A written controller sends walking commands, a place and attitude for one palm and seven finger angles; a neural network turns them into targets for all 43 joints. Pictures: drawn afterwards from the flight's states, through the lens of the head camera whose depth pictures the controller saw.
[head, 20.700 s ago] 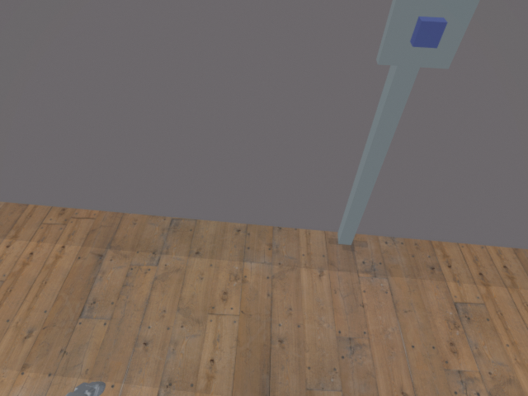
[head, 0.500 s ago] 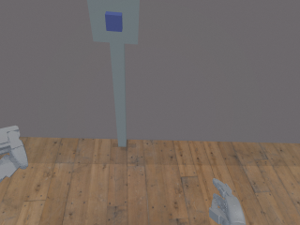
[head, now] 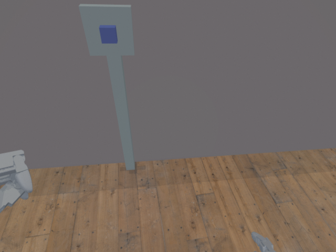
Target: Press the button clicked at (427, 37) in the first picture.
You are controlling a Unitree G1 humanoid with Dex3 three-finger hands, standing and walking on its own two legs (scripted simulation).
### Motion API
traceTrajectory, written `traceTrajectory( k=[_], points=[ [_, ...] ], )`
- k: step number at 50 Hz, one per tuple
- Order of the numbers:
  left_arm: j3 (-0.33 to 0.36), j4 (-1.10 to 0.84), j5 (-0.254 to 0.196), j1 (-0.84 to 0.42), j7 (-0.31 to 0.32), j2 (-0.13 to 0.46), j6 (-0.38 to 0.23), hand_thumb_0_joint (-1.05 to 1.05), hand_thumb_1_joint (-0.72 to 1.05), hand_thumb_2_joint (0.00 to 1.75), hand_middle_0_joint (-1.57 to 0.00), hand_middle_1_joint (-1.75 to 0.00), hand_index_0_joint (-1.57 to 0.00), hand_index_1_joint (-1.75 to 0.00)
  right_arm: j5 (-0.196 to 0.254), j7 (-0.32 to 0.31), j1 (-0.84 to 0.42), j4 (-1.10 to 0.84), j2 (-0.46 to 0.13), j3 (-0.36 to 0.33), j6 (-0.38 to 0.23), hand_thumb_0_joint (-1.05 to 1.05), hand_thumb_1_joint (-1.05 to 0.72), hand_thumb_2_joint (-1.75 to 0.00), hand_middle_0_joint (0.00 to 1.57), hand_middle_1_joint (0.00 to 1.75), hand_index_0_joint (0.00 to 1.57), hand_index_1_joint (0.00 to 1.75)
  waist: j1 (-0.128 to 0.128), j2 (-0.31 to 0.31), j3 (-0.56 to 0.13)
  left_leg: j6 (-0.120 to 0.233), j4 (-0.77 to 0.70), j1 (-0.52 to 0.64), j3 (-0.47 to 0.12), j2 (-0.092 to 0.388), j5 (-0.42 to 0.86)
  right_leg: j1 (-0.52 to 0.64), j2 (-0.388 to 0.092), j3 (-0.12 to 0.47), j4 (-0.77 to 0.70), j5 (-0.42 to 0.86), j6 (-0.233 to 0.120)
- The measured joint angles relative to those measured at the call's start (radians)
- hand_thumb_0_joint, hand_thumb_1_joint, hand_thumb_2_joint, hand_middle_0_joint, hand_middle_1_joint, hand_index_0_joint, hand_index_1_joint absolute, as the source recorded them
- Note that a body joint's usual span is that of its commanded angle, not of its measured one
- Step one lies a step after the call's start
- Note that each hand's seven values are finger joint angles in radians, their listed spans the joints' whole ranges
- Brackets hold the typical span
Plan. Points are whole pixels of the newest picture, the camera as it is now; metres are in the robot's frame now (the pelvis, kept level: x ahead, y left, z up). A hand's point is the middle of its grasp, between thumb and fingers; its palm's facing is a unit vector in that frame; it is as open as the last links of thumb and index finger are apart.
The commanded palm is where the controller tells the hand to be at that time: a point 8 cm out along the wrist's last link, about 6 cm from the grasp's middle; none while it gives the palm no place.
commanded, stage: stop stepping back and stand still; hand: left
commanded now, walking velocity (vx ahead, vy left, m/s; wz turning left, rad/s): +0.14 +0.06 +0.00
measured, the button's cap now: (108, 34) +0.82 +0.23 +0.19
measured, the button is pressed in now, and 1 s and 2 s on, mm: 0 0 0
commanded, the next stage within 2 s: let the arm hang, fingers relaxed in 0.10 s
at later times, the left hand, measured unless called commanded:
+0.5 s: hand out of the picture +0.04 +0.20 -0.17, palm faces +0.09 -0.96 -0.25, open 3.3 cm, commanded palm none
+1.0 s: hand out of the picture -0.01 +0.25 -0.15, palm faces +0.08 -0.95 -0.29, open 7.1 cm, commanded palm none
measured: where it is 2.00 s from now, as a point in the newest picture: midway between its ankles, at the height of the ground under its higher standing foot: outside the picture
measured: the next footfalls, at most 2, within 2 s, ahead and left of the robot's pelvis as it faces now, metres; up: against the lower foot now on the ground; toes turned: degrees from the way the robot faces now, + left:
none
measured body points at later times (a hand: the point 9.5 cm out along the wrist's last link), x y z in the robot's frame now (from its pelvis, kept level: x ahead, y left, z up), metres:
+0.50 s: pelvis -0.01 +0.00 -0.01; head -0.01 +0.00 +0.44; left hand +0.03 +0.25 -0.15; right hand +0.08 -0.24 -0.14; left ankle +0.01 +0.14 -0.73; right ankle +0.01 -0.09 -0.73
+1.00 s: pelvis -0.02 +0.03 +0.01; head -0.02 +0.02 +0.46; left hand -0.01 +0.30 -0.13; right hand +0.00 -0.22 -0.15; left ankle +0.01 +0.14 -0.73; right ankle +0.01 -0.09 -0.73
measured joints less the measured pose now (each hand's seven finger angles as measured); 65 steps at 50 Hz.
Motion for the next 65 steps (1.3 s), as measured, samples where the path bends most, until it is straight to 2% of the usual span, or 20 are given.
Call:
traceTrajectory(
  k=[3, 5, 6, 8, 10, 11, 12, 13, 15, 16, 18, 20, 22, 23, 25, 30, 35, 47, 54, 65],
  points=[
    [-0.012, -0.008, 0.003, 0.008, -0.013, 0.003, -0.016, 0.01, 0.89, 0.9, -1.3, -1.5, -1.31, -1.5, -0.001, 0.011, -0.01, 0.003, 0.004, -0.002, 0.02, 0.01, -0.9, -0.89, 0.2, 0.3, 0.21, 0.3, 0.015, 0.016, 0.008, 0.004, 0.206, -0.084, -0.025, -0.009, -0.134, -0.014, 0.005, -0.008, -0.009, 0.121, -0.041],
    [-0.019, 0.002, 0.0, 0.008, -0.018, -0.013, -0.031, 0.01, 0.89, 0.9, -1.3, -1.5, -1.31, -1.5, -0.002, 0.015, -0.014, 0.025, 0.001, -0.003, 0.03, 0.01, -0.9, -0.89, 0.2, 0.3, 0.21, 0.3, 0.03, 0.018, 0.003, 0.0, 0.353, -0.134, -0.028, -0.018, -0.145, -0.006, 0.003, -0.005, -0.025, 0.121, -0.045],
    [-0.02, 0.008, -0.001, 0.009, -0.02, -0.022, -0.035, 0.01, 0.89, 0.9, -1.3, -1.5, -1.31, -1.5, -0.001, 0.015, -0.013, 0.032, 0.0, -0.002, 0.035, 0.01, -0.9, -0.89, 0.2, 0.3, 0.21, 0.3, 0.034, 0.016, -0.003, -0.001, 0.373, -0.142, -0.023, -0.017, -0.137, 0.001, 0.001, -0.003, -0.041, 0.123, -0.043],
    [-0.019, 0.022, -0.001, 0.006, -0.018, -0.036, -0.04, 0.01, 0.89, 0.9, -1.31, -1.5, -1.31, -1.5, -0.002, 0.01, -0.012, 0.039, -0.002, 0.001, 0.037, 0.01, -0.9, -0.89, 0.21, 0.3, 0.21, 0.3, 0.042, 0.008, -0.01, 0.005, 0.313, -0.123, -0.005, -0.009, -0.12, 0.013, -0.006, -0.002, -0.067, 0.132, -0.038],
    [-0.021, 0.027, 0.0, -0.002, -0.012, -0.047, -0.037, 0.01, 0.89, 0.9, -1.31, -1.5, -1.31, -1.5, -0.004, 0.004, -0.012, 0.036, -0.007, 0.002, 0.031, 0.01, -0.9, -0.89, 0.21, 0.3, 0.21, 0.3, 0.048, 0.002, -0.009, 0.014, 0.165, -0.066, 0.006, -0.001, -0.093, 0.019, -0.011, -0.003, -0.073, 0.133, -0.033],
    [-0.038, 0.07, 0.013, -0.028, -0.021, -0.048, -0.041, 0.01, 0.89, 0.9, -1.31, -1.5, -1.31, -1.5, -0.005, 0.024, -0.016, 0.045, -0.02, -0.007, 0.009, 0.01, -0.9, -0.89, 0.21, 0.3, 0.21, 0.3, 0.051, 0.012, -0.012, 0.019, 0.101, -0.046, 0.002, 0.004, -0.028, 0.002, -0.015, -0.011, -0.048, 0.12, -0.029],
    [-0.071, 0.146, 0.021, -0.073, -0.047, -0.051, -0.016, 0.0, 0.89, 0.9, -1.3, -1.5, -1.31, -1.5, -0.004, 0.049, -0.019, 0.043, -0.05, -0.017, 0.007, 0.01, -0.9, -0.89, 0.2, 0.3, 0.21, 0.3, 0.054, 0.047, -0.019, 0.032, 0.053, -0.037, -0.024, 0.018, 0.044, -0.033, -0.009, -0.023, 0.004, 0.097, -0.014],
    [-0.108, 0.251, 0.027, -0.129, -0.072, -0.055, 0.028, 0.0, 0.89, 0.9, -1.3, -1.5, -1.31, -1.5, -0.006, 0.066, -0.035, 0.051, -0.073, -0.027, 0.024, 0.01, -0.9, -0.89, 0.2, 0.3, 0.21, 0.3, 0.051, 0.072, -0.024, 0.017, 0.058, -0.052, -0.039, 0.017, -0.005, -0.076, -0.012, -0.026, 0.073, 0.05, 0.002],
    [-0.174, 0.518, 0.035, -0.245, -0.108, -0.074, 0.129, 0.0, 0.89, 0.9, -1.28, -1.48, -1.29, -1.48, -0.017, 0.075, -0.085, 0.092, -0.083, -0.031, 0.077, 0.01, -0.9, -0.89, 0.2, 0.3, 0.21, 0.3, 0.041, 0.068, -0.01, -0.009, 0.121, -0.095, -0.044, -0.019, -0.054, -0.124, -0.026, 0.012, 0.16, 0.003, 0.016],
    [-0.204, 0.658, 0.039, -0.292, -0.121, -0.092, 0.171, 0.0, 0.9, 0.9, -1.26, -1.47, -1.27, -1.47, -0.022, 0.076, -0.102, 0.11, -0.083, -0.027, 0.096, 0.01, -0.9, -0.89, 0.2, 0.3, 0.21, 0.3, 0.035, 0.067, 0.0, -0.018, 0.136, -0.099, -0.048, -0.03, -0.056, -0.124, -0.028, 0.022, 0.163, 0.049, 0.007],
    [-0.268, 0.91, 0.045, -0.344, -0.139, -0.136, 0.226, 0.0, 0.9, 0.9, -1.22, -1.43, -1.23, -1.43, -0.019, 0.078, -0.119, 0.143, -0.076, -0.021, 0.121, 0.01, -0.91, -0.89, 0.2, 0.3, 0.2, 0.3, 0.031, 0.074, 0.018, -0.024, 0.143, -0.089, -0.056, -0.031, -0.051, -0.106, -0.025, 0.019, 0.162, 0.04, -0.015],
    [-0.328, 1.103, 0.046, -0.352, -0.155, -0.172, 0.247, 0.0, 0.91, 0.9, -1.17, -1.38, -1.18, -1.38, -0.017, 0.08, -0.124, 0.171, -0.057, -0.018, 0.148, 0.01, -0.91, -0.89, 0.2, 0.3, 0.2, 0.3, 0.03, 0.062, 0.037, -0.015, 0.167, -0.077, -0.063, -0.032, -0.135, -0.082, -0.02, 0.017, 0.142, 0.032, -0.026],
    [-0.37, 1.25, 0.045, -0.339, -0.164, -0.209, 0.251, 0.01, 0.91, 0.9, -1.11, -1.32, -1.12, -1.32, -0.015, 0.081, -0.119, 0.199, -0.037, -0.018, 0.163, 0.01, -0.91, -0.89, 0.2, 0.3, 0.2, 0.3, 0.031, 0.044, 0.061, -0.009, 0.183, -0.06, -0.064, -0.027, -0.164, -0.055, -0.01, 0.014, 0.102, 0.051, -0.029],
    [-0.362, 1.303, 0.055, -0.332, -0.134, -0.216, 0.243, 0.01, 0.9, 0.9, -1.07, -1.31, -1.09, -1.28, -0.012, 0.08, -0.111, 0.213, -0.027, -0.019, 0.166, 0.01, -0.91, -0.89, 0.2, 0.3, 0.2, 0.3, 0.032, 0.039, 0.072, -0.008, 0.163, -0.044, -0.068, -0.021, -0.147, -0.043, -0.001, 0.008, 0.079, 0.064, -0.03],
    [-0.351, 1.394, 0.043, -0.324, -0.131, -0.201, 0.237, 0.01, 0.9, 0.9, -1.0, -1.27, -1.02, -1.22, -0.009, 0.076, -0.09, 0.25, -0.011, -0.018, 0.163, 0.01, -0.91, -0.89, 0.2, 0.3, 0.2, 0.3, 0.037, 0.034, 0.091, -0.01, 0.078, -0.003, -0.074, -0.007, -0.039, -0.023, 0.015, -0.007, 0.04, 0.085, -0.031],
    [-0.357, 1.565, 0.022, -0.314, -0.147, -0.173, 0.236, 0.01, 0.9, 0.9, -0.84, -1.08, -0.85, -1.03, -0.009, 0.067, -0.051, 0.366, 0.018, -0.005, 0.171, 0.01, -0.91, -0.89, 0.2, 0.3, 0.2, 0.3, 0.069, 0.016, 0.121, -0.023, -0.027, 0.04, -0.072, -0.005, 0.009, 0.037, 0.02, -0.006, -0.103, 0.165, -0.021],
    [-0.36, 1.665, 0.018, -0.299, -0.152, -0.173, 0.224, 0.01, 0.9, 0.9, -0.67, -0.86, -0.68, -0.84, -0.005, 0.064, -0.024, 0.436, 0.017, -0.012, 0.169, 0.01, -0.91, -0.89, 0.2, 0.3, 0.2, 0.3, 0.077, 0.033, 0.123, -0.008, -0.106, 0.067, -0.063, -0.017, 0.053, 0.064, 0.01, 0.002, -0.184, 0.213, -0.01],
    [-0.349, 1.717, 0.021, -0.378, -0.15, -0.159, 0.211, 0.0, 0.91, 0.9, -0.29, -0.42, -0.3, -0.41, -0.006, 0.06, -0.037, 0.484, -0.017, -0.03, 0.153, 0.0, -0.91, -0.89, 0.2, 0.3, 0.2, 0.3, 0.059, 0.05, 0.099, 0.013, -0.152, 0.1, -0.037, -0.039, 0.073, 0.076, -0.012, 0.027, -0.197, 0.222, 0.008],
    [-0.346, 1.693, 0.023, -0.455, -0.155, -0.138, 0.199, 0.0, 0.91, 0.9, -0.22, -0.33, -0.23, -0.33, -0.008, 0.066, -0.083, 0.48, -0.047, -0.035, 0.144, 0.0, -0.91, -0.89, 0.2, 0.3, 0.2, 0.3, 0.05, 0.054, 0.088, 0.014, -0.171, 0.114, -0.03, -0.044, 0.079, 0.08, -0.017, 0.034, -0.198, 0.221, 0.011],
    [-0.351, 1.679, 0.021, -0.527, -0.161, -0.1, 0.186, 0.0, 0.9, 0.9, -0.2, -0.3, -0.21, -0.3, -0.006, 0.073, -0.158, 0.475, -0.105, -0.034, 0.136, 0.0, -0.91, -0.89, 0.2, 0.3, 0.2, 0.3, 0.041, 0.059, 0.096, 0.005, -0.202, 0.14, -0.028, -0.035, 0.082, 0.105, -0.006, 0.036, -0.233, 0.227, 0.006]
  ],
)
